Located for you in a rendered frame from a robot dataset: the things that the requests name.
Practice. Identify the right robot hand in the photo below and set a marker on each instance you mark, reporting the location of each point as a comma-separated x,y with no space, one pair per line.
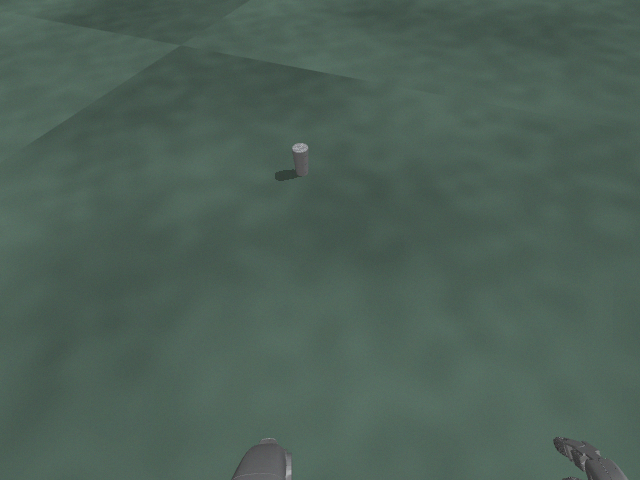
587,458

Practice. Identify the cup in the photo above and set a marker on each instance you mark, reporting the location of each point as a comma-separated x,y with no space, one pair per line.
300,154

